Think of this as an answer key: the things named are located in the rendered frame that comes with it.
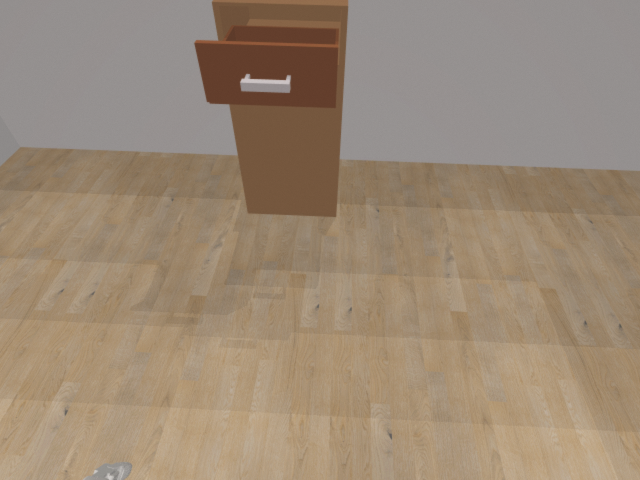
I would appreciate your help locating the drawer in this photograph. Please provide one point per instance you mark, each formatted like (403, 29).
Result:
(309, 55)

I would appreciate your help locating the cabinet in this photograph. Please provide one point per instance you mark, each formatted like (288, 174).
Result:
(288, 156)

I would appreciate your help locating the handle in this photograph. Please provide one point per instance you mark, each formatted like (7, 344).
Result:
(264, 85)

